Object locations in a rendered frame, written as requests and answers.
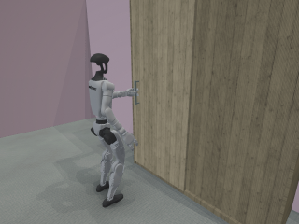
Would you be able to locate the right robot upper arm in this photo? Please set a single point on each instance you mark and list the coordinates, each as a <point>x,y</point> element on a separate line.
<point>108,89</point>

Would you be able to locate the robot right forearm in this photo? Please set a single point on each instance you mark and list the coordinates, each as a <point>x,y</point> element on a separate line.
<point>114,122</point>

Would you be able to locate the humanoid robot head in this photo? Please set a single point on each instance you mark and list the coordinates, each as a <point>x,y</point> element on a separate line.
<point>100,59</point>

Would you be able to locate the wardrobe door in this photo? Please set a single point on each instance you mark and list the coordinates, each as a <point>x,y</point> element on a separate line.
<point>244,121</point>
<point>163,43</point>

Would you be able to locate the robot left forearm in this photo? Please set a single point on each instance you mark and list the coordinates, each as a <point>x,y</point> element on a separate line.
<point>119,94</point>

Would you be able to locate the right robot hand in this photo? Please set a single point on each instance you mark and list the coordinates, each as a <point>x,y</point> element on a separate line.
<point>128,139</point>

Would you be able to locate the handle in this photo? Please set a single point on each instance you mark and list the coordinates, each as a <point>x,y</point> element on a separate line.
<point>135,89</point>

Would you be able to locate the robot torso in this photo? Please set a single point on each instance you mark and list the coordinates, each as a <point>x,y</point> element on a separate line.
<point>96,97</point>

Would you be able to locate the left robot hand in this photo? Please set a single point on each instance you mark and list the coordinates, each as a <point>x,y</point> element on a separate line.
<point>131,92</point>

